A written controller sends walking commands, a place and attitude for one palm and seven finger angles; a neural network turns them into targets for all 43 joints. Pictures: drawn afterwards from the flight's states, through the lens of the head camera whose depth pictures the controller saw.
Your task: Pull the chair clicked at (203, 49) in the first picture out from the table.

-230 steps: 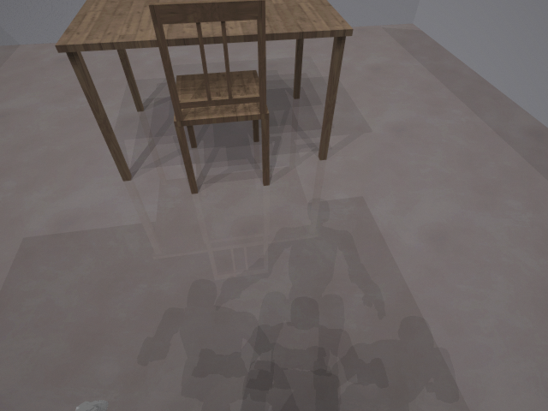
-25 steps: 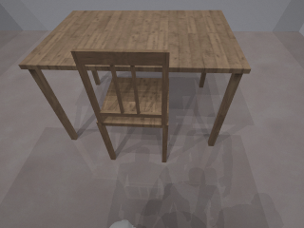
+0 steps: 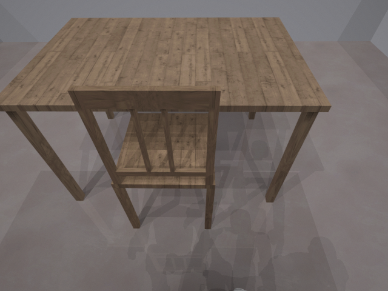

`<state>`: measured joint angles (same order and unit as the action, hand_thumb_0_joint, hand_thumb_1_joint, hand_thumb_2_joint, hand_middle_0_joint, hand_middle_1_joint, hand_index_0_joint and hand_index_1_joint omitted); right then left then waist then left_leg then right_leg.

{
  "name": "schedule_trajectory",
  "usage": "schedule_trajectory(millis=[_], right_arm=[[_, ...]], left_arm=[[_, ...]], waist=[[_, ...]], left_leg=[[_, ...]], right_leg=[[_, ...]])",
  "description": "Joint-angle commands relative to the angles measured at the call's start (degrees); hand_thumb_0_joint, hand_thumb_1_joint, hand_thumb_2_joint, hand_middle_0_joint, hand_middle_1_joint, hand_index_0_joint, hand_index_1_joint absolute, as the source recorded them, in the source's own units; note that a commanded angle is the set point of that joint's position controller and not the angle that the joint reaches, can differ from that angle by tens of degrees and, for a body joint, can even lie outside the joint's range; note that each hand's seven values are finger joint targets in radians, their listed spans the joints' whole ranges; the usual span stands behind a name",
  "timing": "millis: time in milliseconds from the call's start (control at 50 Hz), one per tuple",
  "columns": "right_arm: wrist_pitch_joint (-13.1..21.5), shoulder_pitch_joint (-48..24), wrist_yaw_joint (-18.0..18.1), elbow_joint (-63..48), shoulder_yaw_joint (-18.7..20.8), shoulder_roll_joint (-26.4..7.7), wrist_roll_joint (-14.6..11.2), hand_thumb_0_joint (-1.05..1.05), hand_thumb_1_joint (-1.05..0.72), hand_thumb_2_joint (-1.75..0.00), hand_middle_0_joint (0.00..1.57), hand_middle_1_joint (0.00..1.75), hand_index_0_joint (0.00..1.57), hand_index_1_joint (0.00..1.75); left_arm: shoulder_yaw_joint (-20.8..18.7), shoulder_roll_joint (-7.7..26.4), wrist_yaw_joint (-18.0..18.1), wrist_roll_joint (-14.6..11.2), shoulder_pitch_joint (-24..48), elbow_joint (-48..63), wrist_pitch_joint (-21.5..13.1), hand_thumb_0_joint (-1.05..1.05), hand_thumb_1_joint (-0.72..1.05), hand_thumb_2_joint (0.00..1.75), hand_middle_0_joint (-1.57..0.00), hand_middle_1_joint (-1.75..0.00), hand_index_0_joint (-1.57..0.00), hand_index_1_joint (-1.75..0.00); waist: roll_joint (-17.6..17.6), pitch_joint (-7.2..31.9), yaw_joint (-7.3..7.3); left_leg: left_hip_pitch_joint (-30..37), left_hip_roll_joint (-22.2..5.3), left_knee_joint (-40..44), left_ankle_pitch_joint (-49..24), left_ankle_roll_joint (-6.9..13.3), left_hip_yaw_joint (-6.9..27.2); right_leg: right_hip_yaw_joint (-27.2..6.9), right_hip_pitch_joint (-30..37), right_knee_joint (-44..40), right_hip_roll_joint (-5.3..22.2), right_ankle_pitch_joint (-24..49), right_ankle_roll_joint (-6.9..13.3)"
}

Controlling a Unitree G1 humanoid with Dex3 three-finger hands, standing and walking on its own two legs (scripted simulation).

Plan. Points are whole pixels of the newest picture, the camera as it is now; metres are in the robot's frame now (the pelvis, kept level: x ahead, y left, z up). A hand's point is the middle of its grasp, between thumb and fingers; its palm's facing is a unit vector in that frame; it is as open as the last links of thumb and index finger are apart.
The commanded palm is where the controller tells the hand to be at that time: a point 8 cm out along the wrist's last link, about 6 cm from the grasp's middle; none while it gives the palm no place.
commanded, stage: take the last steps up to it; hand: left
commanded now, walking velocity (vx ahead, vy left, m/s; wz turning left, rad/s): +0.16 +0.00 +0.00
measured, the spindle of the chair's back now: (142, 143) +0.56 +0.20 -0.09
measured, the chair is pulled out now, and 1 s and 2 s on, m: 0.00 0.00 0.00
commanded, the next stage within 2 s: come to a stop and stand still in 0.06 s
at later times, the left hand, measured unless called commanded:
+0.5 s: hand out of the picture +0.11 +0.18 -0.18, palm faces +0.05 -0.98 -0.19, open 7.3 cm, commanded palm none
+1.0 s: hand out of the picture +0.14 +0.16 -0.16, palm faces +0.00 -0.97 -0.25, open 7.4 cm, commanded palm none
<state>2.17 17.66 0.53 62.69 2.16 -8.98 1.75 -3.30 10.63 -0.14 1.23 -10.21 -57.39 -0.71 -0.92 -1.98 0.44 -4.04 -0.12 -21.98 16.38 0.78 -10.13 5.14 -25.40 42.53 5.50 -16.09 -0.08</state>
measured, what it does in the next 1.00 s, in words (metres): steps on the spot: right foot, then left foot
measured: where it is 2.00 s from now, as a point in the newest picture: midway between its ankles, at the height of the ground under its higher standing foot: outside the picture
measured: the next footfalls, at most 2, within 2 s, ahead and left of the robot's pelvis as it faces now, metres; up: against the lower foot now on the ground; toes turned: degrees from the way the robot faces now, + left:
right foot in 0.06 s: +0.11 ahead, -0.11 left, +0.00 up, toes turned -4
left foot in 0.40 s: +0.17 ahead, +0.12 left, +0.00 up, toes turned +3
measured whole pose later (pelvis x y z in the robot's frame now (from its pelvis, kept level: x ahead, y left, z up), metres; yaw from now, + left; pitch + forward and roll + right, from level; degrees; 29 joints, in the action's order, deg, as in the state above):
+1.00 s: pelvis +0.09 -0.02 -0.01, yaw -1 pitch -2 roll +1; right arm -1.1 16.6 0.2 57.6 0.5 -10.9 1.4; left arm 0.3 9.7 1.8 0.6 -15.9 -55.6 -0.1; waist 1.8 -0.4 1.2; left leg -15.6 -2.8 -30.1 12.3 -1.9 -3.0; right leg 4.2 -11.5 33.3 0.0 -20.1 2.8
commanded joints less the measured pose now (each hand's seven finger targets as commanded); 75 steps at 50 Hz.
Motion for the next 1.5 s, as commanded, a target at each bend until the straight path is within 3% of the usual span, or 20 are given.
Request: schedule_trajectory(millis=[0,20,40,60,80,120,180,280,340,380,420,440,520,600,620,660,740,900,1060,1480], right_arm=[[0.7,-0.8,0.3,-2.7,1.3,-7.4,-0.3,0.0,-0.9,-0.9,0.2,0.3,0.2,0.3],[0.8,-0.2,0.1,-2.6,1.1,-5.7,-0.6,0.0,-0.9,-0.9,0.2,0.3,0.2,0.3],[0.9,2.6,-0.2,-3.6,0.5,-3.0,-0.9,0.0,-0.9,-0.9,0.2,0.3,0.2,0.3],[0.5,1.2,0.0,-4.5,0.5,-4.5,-1.0,0.0,-0.9,-0.9,0.2,0.3,0.2,0.3],[0.0,0.0,0.1,-4.6,0.9,-4.6,-1.0,0.0,-0.9,-0.9,0.2,0.3,0.2,0.3],[-0.1,-1.4,-0.2,-3.6,0.9,-4.6,-0.6,0.0,-0.9,-0.9,0.2,0.3,0.2,0.3],[-1.4,3.1,0.3,-1.3,-0.1,-1.3,-0.9,0.0,-0.9,-0.9,0.2,0.3,0.2,0.3],[-2.3,1.1,1.0,-1.2,-0.9,-0.6,-1.6,0.0,-0.9,-0.9,0.2,0.3,0.2,0.3],[-2.4,0.9,1.3,-0.9,-0.3,-3.1,-1.5,0.0,-0.9,-0.9,0.2,0.3,0.2,0.3],[-2.3,-1.0,1.5,-2.2,0.3,-6.7,-1.1,0.0,-0.9,-0.9,0.2,0.3,0.2,0.3],[-2.4,-4.3,2.0,-2.9,0.4,-7.9,-1.1,0.0,-0.9,-0.9,0.2,0.3,0.2,0.3],[-2.5,-5.4,2.2,-3.4,0.4,-7.8,-1.1,0.0,-0.9,-0.9,0.2,0.3,0.2,0.3],[-2.6,-7.8,2.3,-4.8,1.1,-8.9,-1.0,0.0,-0.9,-0.9,0.2,0.3,0.2,0.3],[-2.6,-8.0,1.7,-5.3,1.2,-7.1,-1.6,0.0,-0.9,-0.9,0.2,0.3,0.2,0.3],[-1.7,-5.2,1.2,-7.8,1.7,-10.1,-2.1,0.0,-0.9,-0.9,0.2,0.3,0.2,0.3],[-2.4,-3.8,0.6,-10.0,1.3,-8.4,-0.9,0.0,-0.9,-0.9,0.2,0.3,0.2,0.3],[-2.9,-3.4,0.1,-12.9,0.4,-5.5,-0.7,0.0,-0.9,-0.9,0.2,0.3,0.2,0.3],[-2.1,-1.2,-0.2,-9.6,-0.9,-5.5,-0.6,0.0,-0.9,-0.9,0.2,0.3,0.2,0.3],[-0.9,0.5,0.3,-5.0,-1.8,-5.6,-0.7,0.0,-0.9,-0.9,0.2,0.3,0.2,0.3],[-0.4,0.0,1.2,0.3,-2.0,-4.9,-1.3,0.0,-0.9,-0.9,0.2,0.3,0.2,0.3]], left_arm=[[-0.7,2.8,-0.1,0.4,-9.4,-0.4,-0.9,0.0,0.9,0.9,-0.2,-0.3,-0.2,-0.3],[-1.2,5.7,0.2,0.7,-13.8,-1.7,-1.6,0.0,0.9,0.9,-0.2,-0.3,-0.2,-0.3],[-2.0,10.6,0.5,0.5,-16.8,-2.3,-2.1,0.0,0.9,0.9,-0.2,-0.3,-0.2,-0.3],[-2.1,12.7,0.6,-0.4,-18.9,-2.1,-2.2,0.0,0.9,0.9,-0.2,-0.3,-0.2,-0.3],[-2.1,11.2,1.1,-0.4,-15.5,-1.5,-2.2,0.0,0.9,0.9,-0.2,-0.3,-0.2,-0.3],[-1.1,7.1,1.5,-0.4,-8.1,0.4,-2.3,0.0,0.9,0.9,-0.2,-0.3,-0.2,-0.3],[0.1,4.2,1.9,-0.1,-3.5,0.8,-2.6,0.0,0.9,0.9,-0.2,-0.3,-0.2,-0.3],[0.1,6.3,2.4,-0.3,-5.0,-1.6,-1.1,0.0,0.9,0.9,-0.2,-0.3,-0.2,-0.3],[0.1,5.8,2.6,-0.9,-5.2,-2.3,0.2,0.0,0.9,0.9,-0.2,-0.3,-0.2,-0.3],[0.4,3.8,2.8,-0.8,-6.9,-1.7,1.2,0.0,0.9,0.9,-0.2,-0.3,-0.2,-0.3],[0.7,3.4,2.7,-1.0,-7.3,-2.1,2.0,0.0,0.9,0.9,-0.2,-0.3,-0.2,-0.3],[0.7,3.7,2.6,-0.9,-7.6,-2.4,2.3,0.0,0.9,0.9,-0.2,-0.3,-0.2,-0.3],[1.0,3.2,2.4,-0.5,-9.7,-3.1,2.4,0.0,0.9,0.9,-0.2,-0.3,-0.2,-0.3],[1.3,5.3,2.5,-0.2,-9.6,-3.0,1.3,0.0,0.9,0.9,-0.2,-0.3,-0.2,-0.3],[1.5,4.8,4.5,0.5,-9.9,-1.0,0.5,0.0,0.9,0.9,-0.2,-0.3,-0.2,-0.3],[1.0,6.1,3.7,0.1,-6.8,3.7,0.4,0.0,0.9,0.9,-0.2,-0.3,-0.2,-0.3],[1.0,6.8,3.0,0.0,-6.0,5.5,-0.5,0.0,0.9,0.9,-0.2,-0.3,-0.2,-0.3],[1.5,7.1,2.3,-0.4,-6.3,5.2,-0.3,0.0,0.9,0.9,-0.2,-0.3,-0.2,-0.3],[2.0,6.6,2.1,-0.9,-7.7,1.9,-1.0,0.0,0.9,0.9,-0.2,-0.3,-0.2,-0.3],[3.1,4.1,2.4,-0.6,-11.5,-4.9,-1.3,0.0,0.9,0.9,-0.2,-0.3,-0.2,-0.3]], waist=[[1.5,-3.8,-4.21],[-5.0,-1.2,-6.01],[-16.7,1.5,-5.32],[-16.4,4.6,-6.34],[-15.2,3.6,-5.01],[-4.5,0.6,-2.39],[-3.0,1.0,1.56],[-6.0,4.3,-0.4],[-5.0,2.8,0.12],[2.8,0.6,-1.25],[13.0,0.5,-2.01],[13.3,0.8,-2.21],[10.1,4.1,-2.54],[2.0,5.0,-1.17],[7.3,9.1,0.66],[7.0,7.9,0.95],[-8.9,0.2,1.6],[-2.6,-5.6,0.48],[0.3,-0.1,-0.61],[0.2,-1.3,-0.81]], left_leg=[[-13.6,-11.9,-0.3,-3.5,6.1,7.4],[-17.0,-7.3,-11.6,-0.3,3.6,3.6],[-26.0,-0.5,-25.8,12.0,0.8,-0.3],[-26.9,-0.4,-37.4,20.0,0.8,4.7],[-28.2,-1.7,-43.2,17.0,1.1,8.6],[-27.4,-4.9,-44.7,7.6,0.5,10.2],[-18.2,-4.9,-33.3,4.9,-1.9,8.7],[-11.9,-2.3,-13.6,1.0,-3.0,6.9],[-3.9,-4.0,-1.5,-14.2,-2.4,8.2],[-4.5,-11.9,-0.8,-31.2,1.4,13.9],[-9.0,-15.1,3.4,-32.7,5.3,17.4],[-9.2,-15.4,4.5,-31.7,6.4,17.6],[-5.5,-15.1,1.9,-33.4,7.7,16.5],[-5.6,-8.0,-3.9,-19.2,1.7,12.2],[-0.3,-9.9,-11.5,-32.8,0.0,9.5],[-7.5,-8.8,-8.9,-14.7,1.6,11.9],[-11.7,-2.6,-11.6,-0.9,0.1,7.6],[-10.5,-3.6,-5.1,-2.3,-0.1,9.2],[-9.0,-4.8,-2.3,-8.8,-0.4,9.4],[-4.2,-6.5,0.2,-13.3,0.1,9.4]], right_leg=[[1.6,16.3,-11.1,-2.7,5.5,0.9],[-5.0,22.7,-15.9,1.4,6.3,2.4],[-23.6,28.6,-23.7,13.9,8.8,8.3],[-31.2,27.8,-29.5,18.9,10.3,13.3],[-30.4,25.0,-30.7,18.5,9.1,14.4],[-20.3,18.4,-30.0,14.2,9.6,13.0],[-7.9,11.7,-28.1,10.2,29.8,10.7],[-6.0,17.8,-22.6,7.7,39.2,9.4],[-5.5,13.3,-17.8,5.2,29.0,5.1],[-3.6,10.3,-15.4,0.0,11.2,1.6],[-1.3,13.7,-10.5,-2.3,0.2,-0.1],[-1.9,13.5,-7.8,-2.4,-4.6,-0.1],[-3.5,11.9,-6.8,-2.4,-5.6,-0.1],[-9.4,14.0,-19.6,1.3,13.6,0.9],[-8.7,11.9,-16.9,1.8,21.1,1.1],[-7.9,10.2,-14.2,-0.5,2.7,3.4],[-12.4,6.1,-21.1,4.5,4.3,6.0],[-9.8,2.8,-23.3,1.6,-9.7,4.3],[-9.1,11.5,-21.7,1.0,3.3,3.3],[-7.9,12.6,-22.5,0.2,12.0,2.1]])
